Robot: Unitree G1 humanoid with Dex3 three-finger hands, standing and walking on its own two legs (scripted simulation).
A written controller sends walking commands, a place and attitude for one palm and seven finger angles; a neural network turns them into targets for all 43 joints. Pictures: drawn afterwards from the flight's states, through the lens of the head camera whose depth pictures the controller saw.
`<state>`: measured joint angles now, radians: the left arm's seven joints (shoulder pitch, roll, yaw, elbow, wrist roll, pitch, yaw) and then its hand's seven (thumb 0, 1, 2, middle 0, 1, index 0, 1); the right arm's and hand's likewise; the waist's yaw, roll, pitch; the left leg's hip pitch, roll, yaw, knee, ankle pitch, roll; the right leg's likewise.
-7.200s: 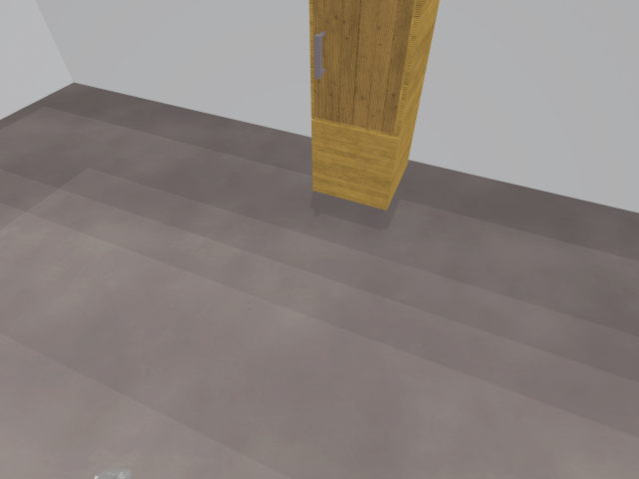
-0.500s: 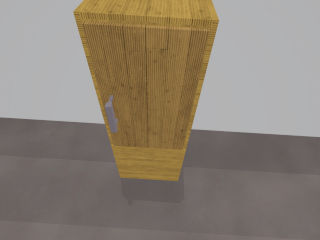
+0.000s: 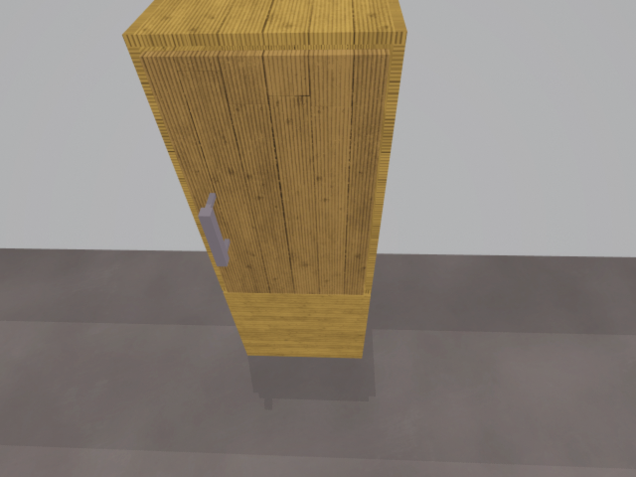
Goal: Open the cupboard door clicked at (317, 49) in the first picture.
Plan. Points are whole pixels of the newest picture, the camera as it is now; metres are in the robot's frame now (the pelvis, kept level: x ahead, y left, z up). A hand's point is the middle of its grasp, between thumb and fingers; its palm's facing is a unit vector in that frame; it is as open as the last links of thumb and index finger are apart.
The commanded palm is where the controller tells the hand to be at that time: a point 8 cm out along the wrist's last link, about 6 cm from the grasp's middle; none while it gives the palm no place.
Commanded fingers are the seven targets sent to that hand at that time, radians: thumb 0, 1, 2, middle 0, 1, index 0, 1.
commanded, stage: raise the hand with hooked fingers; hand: left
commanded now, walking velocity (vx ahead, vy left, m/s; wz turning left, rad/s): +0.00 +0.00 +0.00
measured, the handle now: (217, 230) +0.55 +0.24 -0.08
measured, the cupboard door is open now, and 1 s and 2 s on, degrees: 0 0 0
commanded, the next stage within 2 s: none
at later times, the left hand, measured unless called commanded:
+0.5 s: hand out of the picture +0.14 +0.19 -0.09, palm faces +0.04 -1.00 +0.02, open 8.8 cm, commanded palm +0.13 +0.25 -0.07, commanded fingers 0.00 0.34 0.66 -0.24 -0.66 -0.24 -0.66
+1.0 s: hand (149, 442) +0.18 +0.24 -0.07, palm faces +0.01 -1.00 -0.06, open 11.9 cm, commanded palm +0.15 +0.29 -0.06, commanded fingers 0.00 -0.24 0.41 -0.28 -1.03 -0.28 -1.03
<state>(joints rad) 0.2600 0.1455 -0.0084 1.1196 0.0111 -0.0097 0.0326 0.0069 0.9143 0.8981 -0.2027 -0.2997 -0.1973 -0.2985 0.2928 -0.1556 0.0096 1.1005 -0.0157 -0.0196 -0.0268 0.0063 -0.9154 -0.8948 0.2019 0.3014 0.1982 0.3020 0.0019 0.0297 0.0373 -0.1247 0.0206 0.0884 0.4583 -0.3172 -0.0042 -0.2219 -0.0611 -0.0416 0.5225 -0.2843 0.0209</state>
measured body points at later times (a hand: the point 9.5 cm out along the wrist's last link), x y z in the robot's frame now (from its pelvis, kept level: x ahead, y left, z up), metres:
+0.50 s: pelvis -0.05 -0.03 -0.10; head +0.01 -0.01 +0.34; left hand +0.13 +0.24 -0.09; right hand +0.21 -0.27 -0.11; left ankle -0.04 +0.12 -0.74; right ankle +0.00 -0.13 -0.74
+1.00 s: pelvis -0.07 +0.01 -0.11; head +0.02 +0.03 +0.33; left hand +0.17 +0.29 -0.06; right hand +0.09 -0.24 -0.19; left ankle -0.04 +0.12 -0.74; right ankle +0.00 -0.13 -0.74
